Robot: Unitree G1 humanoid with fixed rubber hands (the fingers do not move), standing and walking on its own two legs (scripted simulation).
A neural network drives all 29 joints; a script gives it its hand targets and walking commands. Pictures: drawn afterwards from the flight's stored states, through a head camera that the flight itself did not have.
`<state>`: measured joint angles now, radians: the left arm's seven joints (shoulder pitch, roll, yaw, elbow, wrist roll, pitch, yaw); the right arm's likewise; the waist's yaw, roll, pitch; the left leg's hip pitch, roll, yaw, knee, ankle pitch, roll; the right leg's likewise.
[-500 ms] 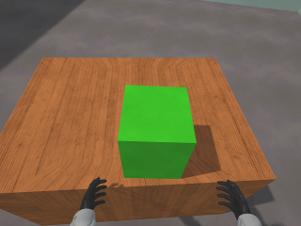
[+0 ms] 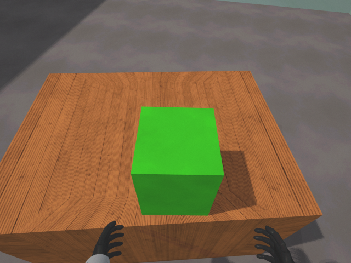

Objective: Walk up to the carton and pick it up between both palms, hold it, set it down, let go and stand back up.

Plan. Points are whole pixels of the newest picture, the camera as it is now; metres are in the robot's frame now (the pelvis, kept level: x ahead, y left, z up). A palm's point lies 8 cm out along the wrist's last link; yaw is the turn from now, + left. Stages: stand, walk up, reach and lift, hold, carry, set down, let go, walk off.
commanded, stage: let go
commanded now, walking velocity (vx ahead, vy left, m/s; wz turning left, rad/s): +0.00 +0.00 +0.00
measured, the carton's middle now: (176, 163) +0.39 +0.02 -0.06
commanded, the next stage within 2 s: stand in 0.44 s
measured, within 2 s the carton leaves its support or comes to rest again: neither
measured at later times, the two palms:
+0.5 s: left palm (102, 262) +0.15 +0.20 -0.11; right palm out of the picture +0.13 -0.23 -0.09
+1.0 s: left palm out of the picture +0.06 +0.22 -0.12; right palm out of the picture +0.05 -0.24 -0.12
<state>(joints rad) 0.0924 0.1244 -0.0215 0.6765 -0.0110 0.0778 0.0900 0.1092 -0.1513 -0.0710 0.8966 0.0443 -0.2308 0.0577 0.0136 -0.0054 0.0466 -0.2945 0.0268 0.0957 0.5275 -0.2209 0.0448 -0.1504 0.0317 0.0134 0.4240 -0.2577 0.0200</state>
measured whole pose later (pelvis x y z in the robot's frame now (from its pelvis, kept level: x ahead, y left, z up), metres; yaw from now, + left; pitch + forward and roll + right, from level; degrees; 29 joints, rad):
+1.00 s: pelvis -0.02 -0.01 +0.00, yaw +0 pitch -4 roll -1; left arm 0.32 0.19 -0.02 0.78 -0.01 -0.01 0.02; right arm 0.30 -0.15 -0.07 0.93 0.02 -0.06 0.02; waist 0.01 -0.01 -0.03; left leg -0.26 0.02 0.10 0.53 -0.20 0.05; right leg -0.14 0.03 0.01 0.49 -0.28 0.01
